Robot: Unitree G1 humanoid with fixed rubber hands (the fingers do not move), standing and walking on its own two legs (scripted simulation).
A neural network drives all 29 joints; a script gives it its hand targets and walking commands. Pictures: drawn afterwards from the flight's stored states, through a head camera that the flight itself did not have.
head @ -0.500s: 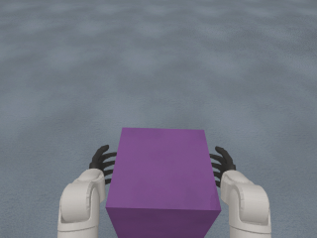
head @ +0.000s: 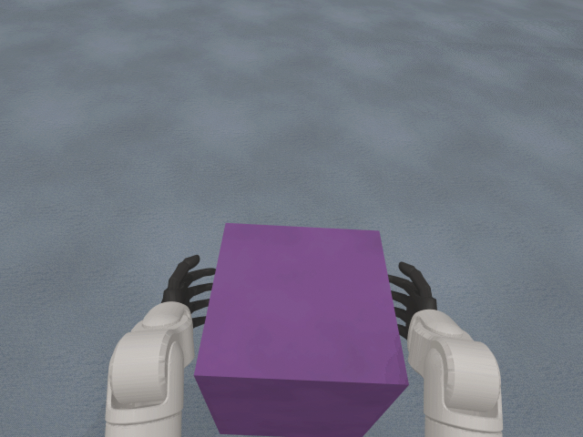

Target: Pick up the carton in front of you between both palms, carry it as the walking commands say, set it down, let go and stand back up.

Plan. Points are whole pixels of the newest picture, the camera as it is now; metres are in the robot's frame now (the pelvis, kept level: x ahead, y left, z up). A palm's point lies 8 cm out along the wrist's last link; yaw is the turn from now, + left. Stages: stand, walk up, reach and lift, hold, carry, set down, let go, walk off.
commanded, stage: carry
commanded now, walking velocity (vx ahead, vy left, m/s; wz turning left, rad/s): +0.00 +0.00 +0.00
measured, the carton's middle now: (296, 336) +0.27 +0.00 -0.01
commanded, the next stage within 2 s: none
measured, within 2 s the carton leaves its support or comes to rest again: neither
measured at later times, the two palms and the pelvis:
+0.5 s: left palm (207, 193) +0.48 +0.14 +0.07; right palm (385, 194) +0.49 -0.15 +0.07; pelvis +0.22 -0.02 -0.01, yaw +2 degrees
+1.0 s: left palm (204, 198) +0.52 +0.16 +0.02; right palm (366, 199) +0.53 -0.14 +0.02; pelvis +0.25 +0.00 -0.01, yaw +3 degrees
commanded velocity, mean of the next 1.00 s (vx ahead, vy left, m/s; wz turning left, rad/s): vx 0.00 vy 0.00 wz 0.00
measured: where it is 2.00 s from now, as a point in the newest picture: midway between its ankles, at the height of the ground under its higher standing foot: outside the picture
